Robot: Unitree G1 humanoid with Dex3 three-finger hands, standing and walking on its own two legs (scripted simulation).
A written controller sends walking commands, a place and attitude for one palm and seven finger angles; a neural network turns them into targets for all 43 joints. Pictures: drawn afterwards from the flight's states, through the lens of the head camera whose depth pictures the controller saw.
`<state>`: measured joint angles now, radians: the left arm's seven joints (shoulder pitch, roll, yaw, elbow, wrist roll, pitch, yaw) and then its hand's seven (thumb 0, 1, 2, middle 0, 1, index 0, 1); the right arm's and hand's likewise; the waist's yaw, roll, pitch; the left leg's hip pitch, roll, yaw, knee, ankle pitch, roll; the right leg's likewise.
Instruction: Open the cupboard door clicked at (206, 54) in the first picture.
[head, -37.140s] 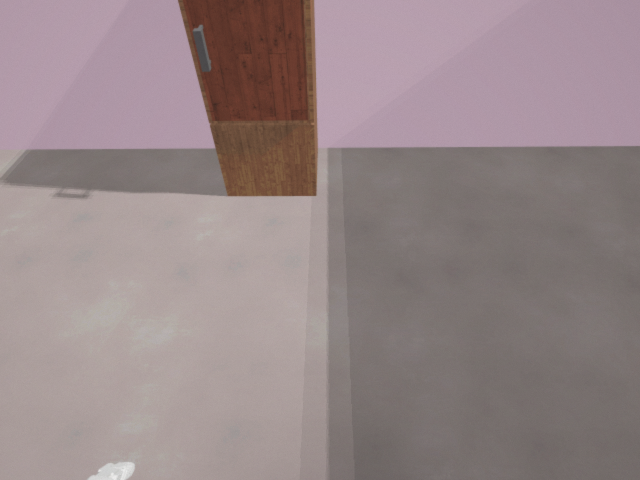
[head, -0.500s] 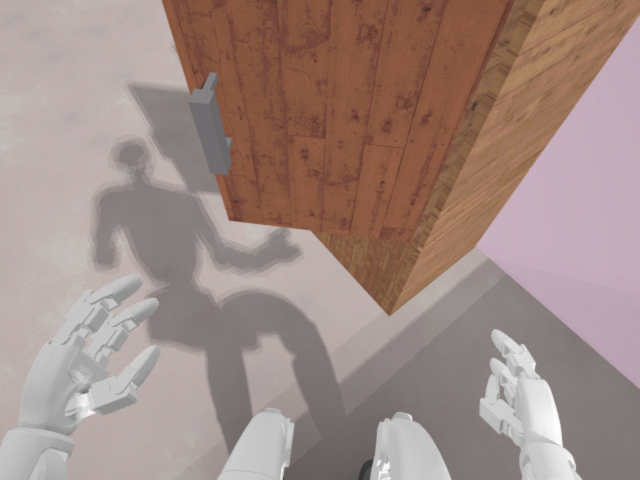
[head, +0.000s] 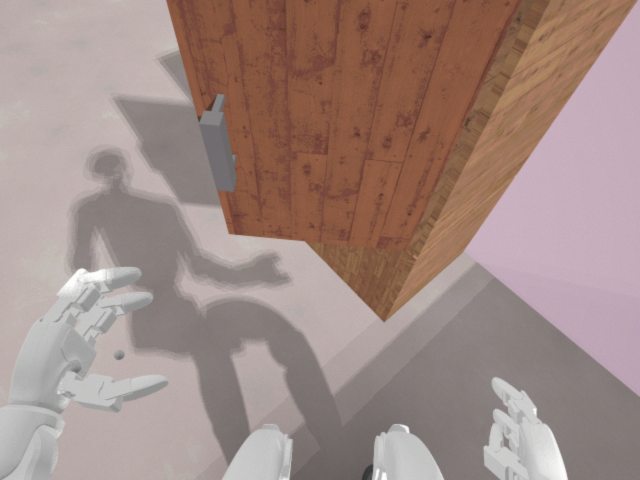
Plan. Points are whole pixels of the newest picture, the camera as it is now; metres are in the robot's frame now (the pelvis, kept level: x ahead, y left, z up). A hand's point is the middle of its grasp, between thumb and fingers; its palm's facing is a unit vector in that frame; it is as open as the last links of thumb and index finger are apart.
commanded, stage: raise the hand with hooked fingers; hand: left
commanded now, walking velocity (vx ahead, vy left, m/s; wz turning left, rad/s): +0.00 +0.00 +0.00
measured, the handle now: (223, 143) +0.56 +0.20 +0.05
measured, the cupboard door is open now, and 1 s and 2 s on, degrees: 44 44 44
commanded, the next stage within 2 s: move the hooked fingers beside the handle in 1.10 s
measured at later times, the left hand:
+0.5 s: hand (118, 305) +0.28 +0.25 +0.06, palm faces +0.01 -1.00 -0.07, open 13.9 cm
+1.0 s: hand (128, 289) +0.30 +0.24 +0.07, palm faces +0.00 -1.00 -0.05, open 14.0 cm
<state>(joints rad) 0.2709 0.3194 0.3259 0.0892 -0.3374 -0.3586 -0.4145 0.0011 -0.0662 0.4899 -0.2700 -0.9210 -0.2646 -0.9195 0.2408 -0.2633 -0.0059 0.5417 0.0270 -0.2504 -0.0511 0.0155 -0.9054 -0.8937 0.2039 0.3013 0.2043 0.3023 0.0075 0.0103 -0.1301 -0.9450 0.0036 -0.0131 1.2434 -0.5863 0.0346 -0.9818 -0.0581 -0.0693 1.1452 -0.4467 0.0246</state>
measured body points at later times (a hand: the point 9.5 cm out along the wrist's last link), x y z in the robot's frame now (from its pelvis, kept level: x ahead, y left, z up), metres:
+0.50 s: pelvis +0.01 -0.02 +0.01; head +0.09 -0.01 +0.45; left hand +0.28 +0.30 +0.07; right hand +0.18 -0.27 -0.07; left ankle +0.01 +0.09 -0.64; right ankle +0.06 -0.15 -0.64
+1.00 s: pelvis +0.01 -0.03 +0.01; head +0.09 -0.02 +0.46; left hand +0.29 +0.30 +0.07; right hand +0.17 -0.28 -0.07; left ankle +0.01 +0.09 -0.64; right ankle +0.06 -0.15 -0.64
